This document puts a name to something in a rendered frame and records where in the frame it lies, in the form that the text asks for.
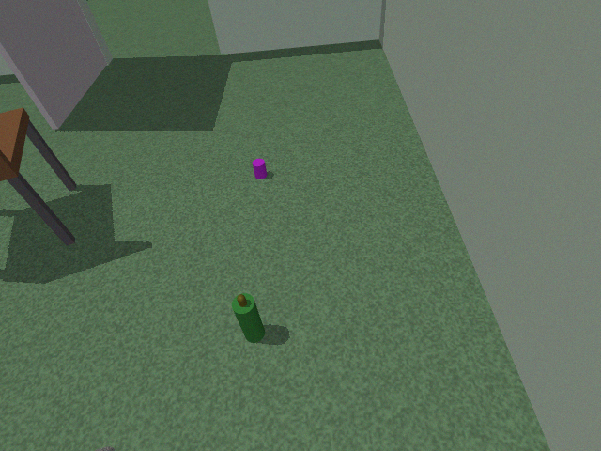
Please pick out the chair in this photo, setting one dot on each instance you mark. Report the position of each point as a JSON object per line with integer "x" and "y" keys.
{"x": 14, "y": 127}

